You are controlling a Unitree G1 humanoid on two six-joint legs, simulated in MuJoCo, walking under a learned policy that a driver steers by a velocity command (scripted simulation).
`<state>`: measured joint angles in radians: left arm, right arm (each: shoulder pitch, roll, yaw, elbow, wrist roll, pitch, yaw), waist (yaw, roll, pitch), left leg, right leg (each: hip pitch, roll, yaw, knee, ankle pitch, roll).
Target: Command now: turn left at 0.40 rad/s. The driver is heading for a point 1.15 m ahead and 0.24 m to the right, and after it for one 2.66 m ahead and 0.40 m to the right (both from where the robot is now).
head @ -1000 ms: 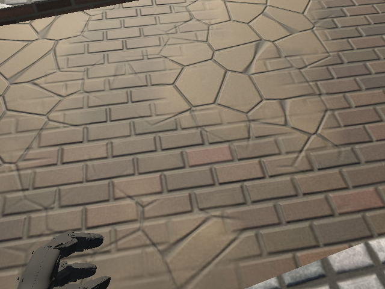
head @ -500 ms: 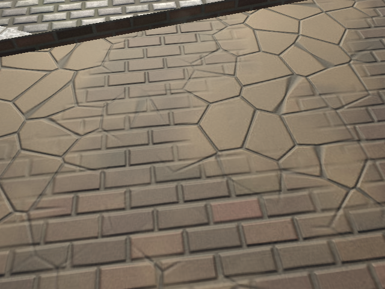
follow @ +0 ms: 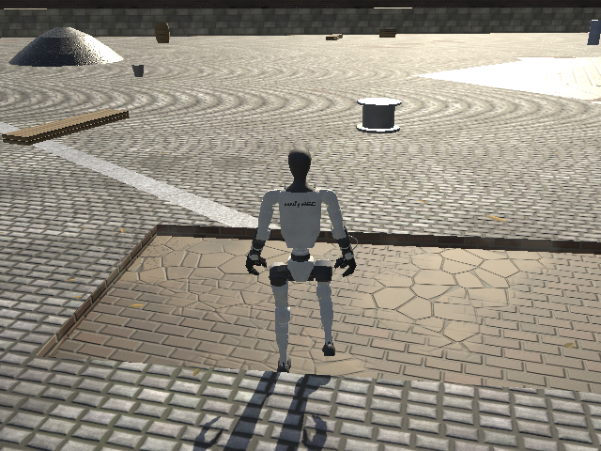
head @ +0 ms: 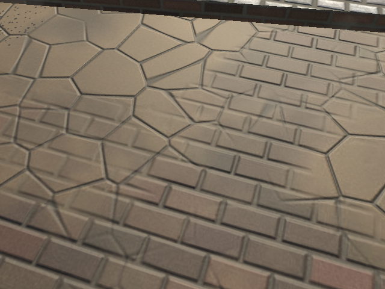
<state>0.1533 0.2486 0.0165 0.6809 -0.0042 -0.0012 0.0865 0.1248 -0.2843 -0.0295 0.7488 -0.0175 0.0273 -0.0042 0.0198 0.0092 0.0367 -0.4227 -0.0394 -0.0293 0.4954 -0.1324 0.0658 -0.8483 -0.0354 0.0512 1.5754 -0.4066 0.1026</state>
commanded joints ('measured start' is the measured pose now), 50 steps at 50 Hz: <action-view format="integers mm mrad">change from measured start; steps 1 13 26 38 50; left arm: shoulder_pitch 121 55 56 67 62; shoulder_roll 58 87 25 8 15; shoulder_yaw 22 61 52 66 67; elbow -35 -61 26 146 260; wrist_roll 17 62 11 3 -3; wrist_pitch -1 -21 -23 -9 -5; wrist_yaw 4 -70 -59 -59 -51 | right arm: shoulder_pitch -28 4 103 156 161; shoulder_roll -144 -94 8 18 32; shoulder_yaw -36 -50 -36 -41 -43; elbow -70 -65 106 204 268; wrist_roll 10 23 5 15 17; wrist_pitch -19 -23 -28 -30 -24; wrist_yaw -39 -29 -13 -37 -46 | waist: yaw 35 -20 -21 -30 -29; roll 49 -225 23 -8 -8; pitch -154 -100 -79 -43 -16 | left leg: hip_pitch -5 -150 92 158 193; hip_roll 175 60 85 77 69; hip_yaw -75 -82 -46 -22 1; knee -122 401 -23 -16 -41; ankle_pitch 411 -412 -98 -5 2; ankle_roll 177 -107 -64 -80 -86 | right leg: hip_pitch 241 562 608 650 668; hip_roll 4 -285 -31 -9 -4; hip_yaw -13 408 6 -22 -28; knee -467 -1283 -1052 -1058 -1081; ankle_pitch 294 133 289 394 387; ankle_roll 4 -347 -141 -135 -126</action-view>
